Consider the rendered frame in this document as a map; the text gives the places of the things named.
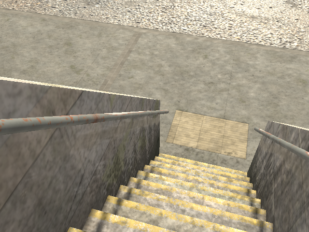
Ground stairs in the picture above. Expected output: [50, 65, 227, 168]
[68, 153, 273, 232]

